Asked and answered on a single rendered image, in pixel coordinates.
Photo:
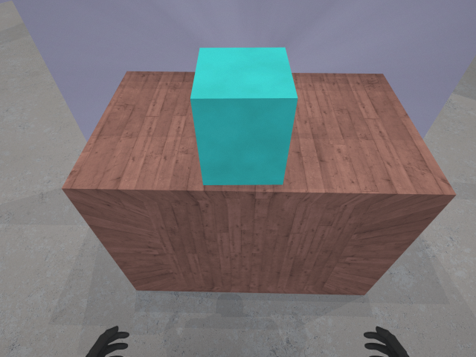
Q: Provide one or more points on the pedestal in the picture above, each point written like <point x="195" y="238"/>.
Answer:
<point x="360" y="186"/>

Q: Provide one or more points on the robot left hand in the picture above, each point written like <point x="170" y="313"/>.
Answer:
<point x="101" y="347"/>

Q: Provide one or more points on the robot right hand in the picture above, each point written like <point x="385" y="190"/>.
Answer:
<point x="393" y="348"/>

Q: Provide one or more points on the carton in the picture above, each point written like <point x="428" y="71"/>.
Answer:
<point x="243" y="103"/>

